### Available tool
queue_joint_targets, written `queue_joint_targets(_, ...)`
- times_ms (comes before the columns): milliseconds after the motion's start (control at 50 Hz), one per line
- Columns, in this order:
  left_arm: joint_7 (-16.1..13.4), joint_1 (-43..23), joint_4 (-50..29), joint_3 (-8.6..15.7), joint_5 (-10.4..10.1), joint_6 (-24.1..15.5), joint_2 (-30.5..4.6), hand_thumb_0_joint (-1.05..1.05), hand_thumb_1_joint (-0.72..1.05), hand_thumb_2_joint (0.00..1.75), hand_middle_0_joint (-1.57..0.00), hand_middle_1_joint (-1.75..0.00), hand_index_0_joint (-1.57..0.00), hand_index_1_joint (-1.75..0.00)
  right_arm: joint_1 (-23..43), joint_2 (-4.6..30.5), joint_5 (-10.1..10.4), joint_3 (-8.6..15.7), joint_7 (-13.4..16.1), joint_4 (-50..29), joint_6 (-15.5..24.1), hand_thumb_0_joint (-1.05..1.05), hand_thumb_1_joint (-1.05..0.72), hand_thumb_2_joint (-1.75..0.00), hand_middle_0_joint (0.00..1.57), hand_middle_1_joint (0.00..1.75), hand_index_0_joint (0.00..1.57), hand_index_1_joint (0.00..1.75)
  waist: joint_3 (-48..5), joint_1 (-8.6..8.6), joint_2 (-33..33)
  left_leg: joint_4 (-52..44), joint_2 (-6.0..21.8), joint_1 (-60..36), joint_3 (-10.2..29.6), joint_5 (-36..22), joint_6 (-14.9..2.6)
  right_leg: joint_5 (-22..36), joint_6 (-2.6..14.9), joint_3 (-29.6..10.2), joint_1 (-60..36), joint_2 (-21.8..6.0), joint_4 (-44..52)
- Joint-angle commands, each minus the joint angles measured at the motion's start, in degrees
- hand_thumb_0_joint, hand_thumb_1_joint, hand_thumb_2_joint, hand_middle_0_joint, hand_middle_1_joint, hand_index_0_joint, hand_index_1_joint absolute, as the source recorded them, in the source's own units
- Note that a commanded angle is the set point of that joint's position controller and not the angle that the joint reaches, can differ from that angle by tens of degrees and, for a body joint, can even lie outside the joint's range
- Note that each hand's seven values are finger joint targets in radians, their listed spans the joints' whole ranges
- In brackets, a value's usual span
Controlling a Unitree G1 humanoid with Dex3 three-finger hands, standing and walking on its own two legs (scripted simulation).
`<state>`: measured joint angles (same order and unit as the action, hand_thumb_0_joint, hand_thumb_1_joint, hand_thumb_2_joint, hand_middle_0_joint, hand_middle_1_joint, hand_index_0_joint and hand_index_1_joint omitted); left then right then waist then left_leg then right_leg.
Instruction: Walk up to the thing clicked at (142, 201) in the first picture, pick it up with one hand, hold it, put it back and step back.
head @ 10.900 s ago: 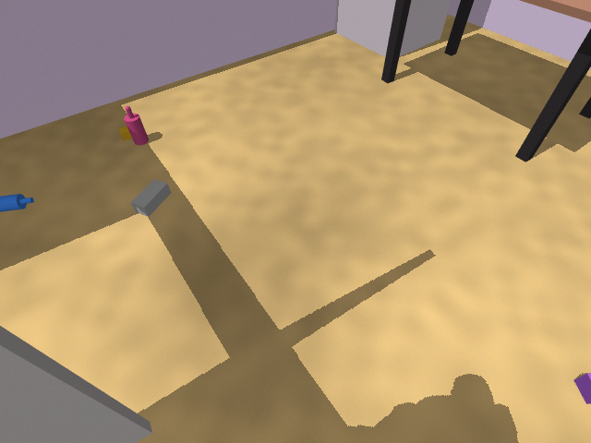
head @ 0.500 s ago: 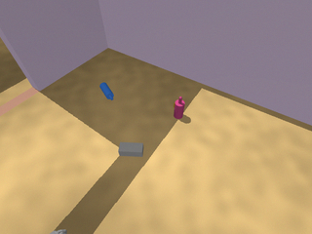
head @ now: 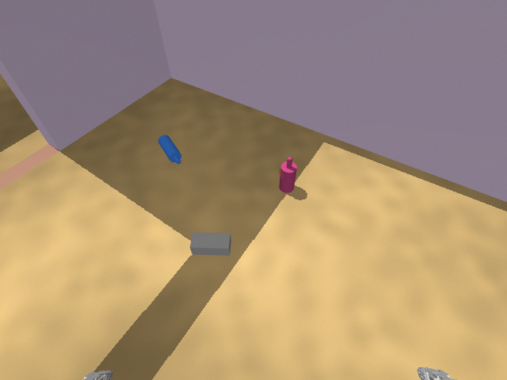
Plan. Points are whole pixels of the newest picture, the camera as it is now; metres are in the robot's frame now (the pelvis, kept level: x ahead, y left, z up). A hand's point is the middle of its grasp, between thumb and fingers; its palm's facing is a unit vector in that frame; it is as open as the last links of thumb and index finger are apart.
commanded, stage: stand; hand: left
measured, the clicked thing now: (211, 243) +0.75 +0.24 -0.75
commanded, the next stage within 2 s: walk up in 0.88 s
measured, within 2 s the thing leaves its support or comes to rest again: neither
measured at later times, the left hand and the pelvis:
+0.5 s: hand out of the picture +0.05 +0.24 -0.15, palm faces -0.03 -0.94 -0.35, open 7.3 cm; pelvis -0.02 -0.02 +0.00, yaw +0 degrees
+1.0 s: hand out of the picture +0.05 +0.24 -0.15, palm faces +0.01 -0.94 -0.34, open 7.3 cm; pelvis +0.00 -0.01 +0.00, yaw +0 degrees
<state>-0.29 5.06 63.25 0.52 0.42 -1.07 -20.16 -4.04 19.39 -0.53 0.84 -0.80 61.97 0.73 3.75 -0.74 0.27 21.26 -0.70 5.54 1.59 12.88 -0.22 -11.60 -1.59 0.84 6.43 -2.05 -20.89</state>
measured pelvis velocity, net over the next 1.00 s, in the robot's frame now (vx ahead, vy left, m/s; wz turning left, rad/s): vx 0.00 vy -0.01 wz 0.01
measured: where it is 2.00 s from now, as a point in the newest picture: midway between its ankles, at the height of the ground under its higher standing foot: (258, 348)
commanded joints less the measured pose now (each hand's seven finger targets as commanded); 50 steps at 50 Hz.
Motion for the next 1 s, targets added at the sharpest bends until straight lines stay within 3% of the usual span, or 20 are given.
queue_joint_targets(0,-0.36,-2.36,-2.63,1.94,-0.12,-1.30,-12.05,0.00,0.90,0.90,-0.20,-0.30,-0.20,-0.30,2.14,12.23,0.39,2.44,1.04,-2.50,1.40,0.00,-0.90,-0.90,0.20,0.30,0.20,0.30,-6.56,0.65,-0.98,-4.66,7.52,-0.56,4.74,-16.66,-1.02,13.16,2.30,-4.18,-3.71,-5.42,2.95)
queue_joint_targets(220,-0.11,-2.48,-1.32,1.45,0.08,-1.28,-12.06,0.00,0.90,0.90,-0.20,-0.30,-0.20,-0.30,2.26,12.66,0.24,1.91,1.00,-0.75,1.42,0.00,-0.90,-0.90,0.20,0.30,0.20,0.30,-5.87,0.54,-0.49,-6.05,7.63,0.05,4.61,-12.24,-0.50,10.10,2.47,-4.77,-2.92,-5.90,4.83)
queue_joint_targets(340,0.04,-1.99,-0.85,1.43,0.06,-0.96,-12.22,0.00,0.90,0.90,-0.20,-0.30,-0.20,-0.30,1.23,12.61,0.08,1.67,0.77,0.31,1.03,0.00,-0.90,-0.90,0.20,0.30,0.20,0.30,-2.22,0.50,-0.82,-7.99,7.09,3.46,5.04,-1.34,-0.51,0.50,2.40,-5.07,0.03,-5.27,6.53)
queue_joint_targets(600,0.14,-1.21,-1.08,1.49,0.00,-1.17,-12.95,0.00,0.90,0.90,-0.20,-0.30,-0.20,-0.30,-1.00,12.81,-0.05,1.49,0.66,0.63,1.02,0.00,-0.90,-0.90,0.20,0.30,0.20,0.30,-3.82,0.67,0.38,-6.48,7.31,3.03,5.08,-3.44,-0.76,0.73,2.77,-6.10,0.32,-5.64,6.53)
queue_joint_targets(680,0.12,-1.17,-1.33,1.50,0.08,-0.96,-13.26,0.00,0.90,0.90,-0.20,-0.30,-0.20,-0.30,-2.03,12.64,-0.13,1.46,0.67,0.77,0.85,0.00,-0.90,-0.90,0.20,0.30,0.20,0.30,-2.92,0.86,0.53,-6.38,6.92,3.54,4.99,-0.94,-0.60,-3.83,2.87,-6.57,2.28,-5.56,7.39)
queue_joint_targets(740,0.19,-0.73,-1.30,1.37,-0.10,-1.12,-12.69,0.00,0.90,0.90,-0.20,-0.30,-0.20,-0.30,-2.00,12.47,-0.14,1.14,0.71,0.71,1.02,0.00,-0.90,-0.90,0.20,0.30,0.20,0.30,-3.24,0.85,-0.92,-6.27,7.41,3.74,5.02,-3.22,-0.78,1.15,2.85,-6.30,0.86,-5.46,6.31)
queue_joint_targets(840,0.11,-0.39,-1.32,1.30,-0.05,-1.13,-12.47,0.00,0.90,0.90,-0.20,-0.30,-0.20,-0.30,-1.62,12.94,0.07,1.17,0.84,0.45,0.99,0.00,-0.90,-0.90,0.20,0.30,0.20,0.30,-4.42,0.67,-0.66,-5.73,7.56,2.93,4.86,-4.99,-0.84,3.77,2.83,-5.99,0.10,-5.47,5.84)
queue_joint_targets(860,1.25,3.85,-3.86,4.55,0.70,-1.53,-16.25,0.00,0.90,0.90,-0.20,-0.30,-0.20,-0.30,-5.46,16.31,-1.00,3.75,-0.22,-2.57,1.52,0.00,-0.90,-0.90,0.20,0.30,0.20,0.30,-9.18,-0.03,0.57,-0.42,4.07,4.15,3.42,19.19,-3.93,-20.79,5.31,-5.97,-3.78,-2.13,3.06)
queue_joint_targets(880,1.60,7.01,-3.08,5.20,1.26,-1.45,-16.98,0.00,0.90,0.90,-0.20,-0.30,-0.20,-0.30,-4.76,16.74,-1.70,4.29,-0.67,-3.07,1.47,0.00,-0.90,-0.90,0.20,0.30,0.20,0.30,-4.78,-1.56,-0.06,2.18,3.78,11.51,3.70,26.87,-4.20,-30.26,6.83,-9.70,-2.31,-4.22,3.36)
queue_joint_targets(900,1.69,8.42,-3.07,5.79,1.63,-1.43,-17.41,0.00,0.90,0.90,-0.20,-0.30,-0.20,-0.30,-3.14,15.88,-1.89,4.19,-0.82,-3.99,1.35,0.00,-0.90,-0.90,0.20,0.30,0.20,0.30,-2.18,-2.54,1.85,5.66,2.32,17.75,1.51,25.51,-3.30,-34.22,8.25,-14.24,-3.58,-7.07,6.44)
queue_joint_targets(920,1.65,8.69,-3.57,6.64,1.70,-1.52,-18.79,0.00,0.90,0.90,-0.20,-0.30,-0.20,-0.30,-1.29,14.04,-1.84,4.12,-1.09,-5.54,1.23,0.00,-0.90,-0.90,0.20,0.30,0.20,0.30,0.72,-3.34,7.73,15.71,0.62,22.68,-2.83,17.65,-2.17,-36.78,10.79,-20.37,-4.18,-12.83,12.07)
queue_joint_targets(940,1.47,8.42,-5.17,7.29,1.85,-1.94,-19.84,0.00,0.90,0.90,-0.20,-0.30,-0.20,-0.30,-0.89,13.84,-2.11,4.43,-1.15,-6.62,1.37,0.00,-0.90,-0.90,0.20,0.30,0.20,0.30,3.50,-3.73,8.69,21.35,3.71,26.92,-1.08,13.77,-1.45,-31.77,14.29,-25.07,-4.42,-18.08,14.15)
queue_joint_targets(960,1.32,8.42,-5.80,7.46,1.74,-2.32,-19.45,0.00,0.90,0.90,-0.20,-0.30,-0.20,-0.30,-1.56,14.06,-2.08,4.88,-1.06,-6.97,1.75,0.00,-0.90,-0.90,0.20,0.30,0.20,0.30,5.02,-3.41,6.78,21.51,6.29,29.70,1.05,12.01,-1.55,-23.96,16.10,-25.18,-6.36,-19.17,13.15)
queue_joint_targets(980,1.35,10.09,-6.02,7.32,1.56,-2.55,-18.44,0.00,0.90,0.90,-0.20,-0.30,-0.20,-0.30,-0.74,14.21,-2.01,5.06,-1.20,-7.44,2.16,0.00,-0.90,-0.90,0.20,0.30,0.20,0.30,4.67,-3.99,5.30,20.68,6.10,30.22,1.05,12.53,-1.73,-17.61,16.20,-23.65,-8.30,-17.78,12.60)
